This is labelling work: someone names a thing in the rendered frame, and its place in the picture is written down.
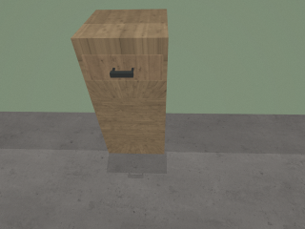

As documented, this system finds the cabinet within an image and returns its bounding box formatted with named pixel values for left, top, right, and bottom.
left=71, top=9, right=169, bottom=155

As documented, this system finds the handle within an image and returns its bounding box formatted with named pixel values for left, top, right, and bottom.
left=110, top=68, right=134, bottom=78

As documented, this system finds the drawer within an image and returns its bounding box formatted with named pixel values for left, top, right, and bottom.
left=81, top=54, right=163, bottom=80

